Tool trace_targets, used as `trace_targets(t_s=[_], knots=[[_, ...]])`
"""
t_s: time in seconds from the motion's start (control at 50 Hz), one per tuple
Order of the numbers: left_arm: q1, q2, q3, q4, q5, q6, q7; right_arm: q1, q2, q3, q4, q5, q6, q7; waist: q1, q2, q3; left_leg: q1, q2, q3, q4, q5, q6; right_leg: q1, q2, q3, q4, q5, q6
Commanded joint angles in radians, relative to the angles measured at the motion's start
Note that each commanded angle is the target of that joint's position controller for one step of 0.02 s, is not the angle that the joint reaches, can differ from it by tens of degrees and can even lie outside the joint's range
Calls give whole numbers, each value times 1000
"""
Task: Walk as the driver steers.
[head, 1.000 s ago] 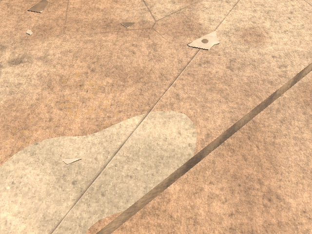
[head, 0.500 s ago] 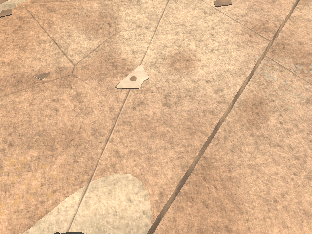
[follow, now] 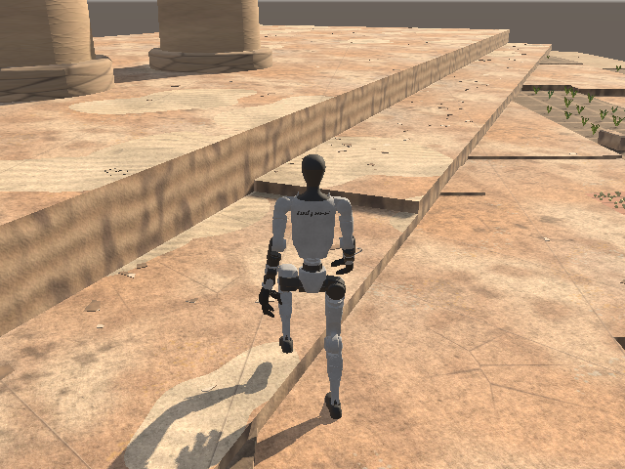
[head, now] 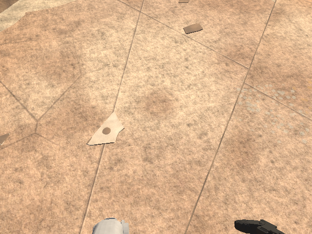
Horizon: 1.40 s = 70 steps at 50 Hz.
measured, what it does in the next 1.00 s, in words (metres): climbs, turning left: left foot 0.11 m higher, then right foot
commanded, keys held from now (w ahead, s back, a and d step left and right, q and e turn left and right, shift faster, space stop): w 0.14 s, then no key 0.16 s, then q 0.68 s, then no key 0.02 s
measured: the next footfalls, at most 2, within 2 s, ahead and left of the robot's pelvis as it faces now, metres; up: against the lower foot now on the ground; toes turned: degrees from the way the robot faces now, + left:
left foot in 0.10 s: +0.27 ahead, +0.16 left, +0.11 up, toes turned +5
right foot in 0.74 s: +0.48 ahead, -0.03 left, +0.11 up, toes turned +13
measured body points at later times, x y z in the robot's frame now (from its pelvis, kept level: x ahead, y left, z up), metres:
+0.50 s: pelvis +0.23 +0.08 +0.12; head +0.25 +0.10 +0.57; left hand +0.41 +0.34 +0.01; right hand +0.25 -0.18 -0.01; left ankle +0.23 +0.16 -0.63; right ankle +0.35 -0.08 -0.55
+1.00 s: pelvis +0.34 +0.04 +0.11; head +0.38 +0.04 +0.55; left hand +0.42 +0.32 +0.01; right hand +0.56 -0.19 -0.01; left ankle +0.28 +0.16 -0.53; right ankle +0.44 -0.04 -0.63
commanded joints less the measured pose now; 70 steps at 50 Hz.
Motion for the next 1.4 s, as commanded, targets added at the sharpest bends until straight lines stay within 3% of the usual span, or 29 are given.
trace_targets(t_s=[0.02,0.04,0.1,0.12,0.14,0.16,0.18,0.2,0.22,0.28,0.34,0.42,0.56,0.62,0.68,0.72,0.74,0.76,0.78,0.82,0.9,1.02,1.16,1.18,1.2,1.22,1.24,1.32,1.4], knots=[[-78,193,44,-91,-9,-17,-5,-185,-54,-4,-149,-27,-38,-5,-23,-47,2,532,-29,129,-424,315,28,-381,-168,23,-302,443,-169],[-61,243,55,-73,-10,-23,-20,-94,-60,-12,-137,-9,-37,-8,-64,-181,-24,645,-60,139,-420,253,48,-334,-195,12,-239,758,-179],[-61,233,49,-30,19,-24,-44,187,-209,-72,-91,25,-14,-15,-218,-253,-171,816,-155,75,-712,84,149,38,-216,-18,233,1519,-80],[-90,201,44,-55,32,-37,-37,361,-326,-99,-41,-7,-6,-9,-254,-22,-268,1024,-5,-229,-803,204,228,-99,-174,-1,578,1156,-51],[26,39,19,-75,17,-61,-61,437,-379,-111,38,-40,-8,9,-140,507,-390,1246,206,-812,-1218,183,366,-396,115,87,940,-15,7],[56,106,39,-44,19,-82,-85,396,-277,-93,15,-33,-16,4,-127,306,-367,1206,263,-1019,-1332,156,361,-503,137,227,1187,-88,6],[-39,120,44,-75,-8,-79,-91,278,-224,-82,19,-1,-20,8,-83,183,-161,1037,257,-858,-1304,192,319,-587,94,142,1243,-97,7],[-116,113,34,-112,-2,-65,-83,219,-176,-71,44,17,-19,15,-52,73,-56,902,224,-672,-1259,242,269,-604,22,43,1231,-72,-4],[-189,143,43,-144,4,-51,-73,178,-142,-69,66,8,-24,13,-27,14,7,777,179,-483,-1252,279,230,-582,-42,11,1163,-14,-19],[-183,155,55,-149,-12,-18,-58,179,-104,-73,116,-6,-39,-3,19,80,12,730,92,-234,-1357,372,216,-486,-90,9,998,36,-30],[-267,138,51,-187,26,-33,-48,229,-154,-93,147,1,-43,-27,18,60,2,846,80,-146,-1390,671,246,-539,-99,-20,793,124,3],[-374,142,56,-216,43,-33,-46,322,-203,-110,156,17,-12,-57,-7,42,-56,1046,94,-155,-1424,738,256,-638,-97,-53,694,240,56],[-516,160,63,-274,35,-35,-39,377,-242,-136,125,20,51,-90,-50,84,2,1195,125,-278,-1407,493,287,-808,-91,-21,613,229,129],[-558,104,39,-279,28,-44,-46,335,-248,-145,86,27,92,-93,-75,96,28,1024,40,-218,-1360,379,248,-610,-38,-101,384,293,137],[-516,156,55,-284,8,-43,-56,306,-271,-159,56,37,111,-99,-72,111,21,979,30,-276,-1258,286,227,-476,-2,-109,212,234,136],[-373,178,73,-255,-5,-42,-54,253,-260,-149,31,40,113,-95,2,130,-15,913,-10,-297,-1149,175,164,-266,-24,-97,22,301,102],[-326,217,87,-246,11,-44,-51,278,-199,-134,34,25,110,-90,-6,71,-89,798,-77,-261,-974,-4,114,-64,-117,-36,77,364,69],[-286,301,101,-261,48,-43,-43,349,-134,-108,-14,30,113,-80,-31,-263,-242,571,-173,-148,-764,-257,59,193,-401,302,77,299,-84],[-339,237,83,-296,53,-49,-40,368,-189,-117,10,32,112,-79,-38,-277,-250,527,-134,-165,-523,-241,26,142,-478,489,22,213,-159],[-428,163,48,-333,48,-49,-34,282,-274,-147,16,27,130,-81,-40,-100,-158,528,-95,-149,-373,-126,-22,-26,-380,264,31,219,-124],[-452,156,32,-333,51,-34,-22,273,-245,-145,-11,25,158,-73,-55,-146,-73,559,-96,-77,-274,0,-69,-190,-275,15,12,298,-147],[-391,204,43,-333,46,-14,0,141,-193,-110,-89,9,161,-52,-2,-116,-74,533,-53,-69,-527,33,-69,-99,-352,-3,-6,268,-215],[-438,227,55,-313,-5,-5,-42,245,-199,-104,-35,-2,151,-13,-73,-139,-64,971,-106,48,-1142,155,51,-257,-291,-119,75,193,-147],[-384,195,48,-283,-10,-1,-46,280,-218,-110,-17,-9,146,-13,-78,-88,-62,1061,-124,31,-1247,205,76,-301,-233,-168,158,126,-86],[-358,131,27,-284,19,4,-60,302,-302,-126,-31,-19,141,-18,-59,152,-60,1185,97,-285,-1328,353,150,-487,-130,-261,441,-145,19],[-389,146,40,-317,29,13,-48,203,-360,-135,-74,-35,136,-26,-34,263,-13,1003,225,-425,-1375,377,323,-580,-48,-193,581,-290,80],[-415,195,51,-316,25,19,-40,144,-322,-127,-97,-39,121,-29,-51,228,-5,925,190,-392,-1403,302,345,-537,-66,-139,690,-251,98],[-388,165,48,-277,30,29,-33,69,-191,-85,-76,-2,98,-38,-18,149,-17,976,81,-246,-1341,357,244,-517,-75,-125,632,-105,111],[-416,136,28,-277,22,13,-50,128,-207,-87,-41,-3,103,-56,-61,133,-38,1014,66,-240,-1324,265,253,-377,-47,-153,321,-29,93]])
Velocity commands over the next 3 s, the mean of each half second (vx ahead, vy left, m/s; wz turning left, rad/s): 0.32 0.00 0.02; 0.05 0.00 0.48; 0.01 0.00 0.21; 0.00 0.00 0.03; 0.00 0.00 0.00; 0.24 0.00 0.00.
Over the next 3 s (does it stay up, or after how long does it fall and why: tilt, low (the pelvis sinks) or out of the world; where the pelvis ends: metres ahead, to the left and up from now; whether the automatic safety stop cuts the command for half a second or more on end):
stays up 0.50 0.09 0.10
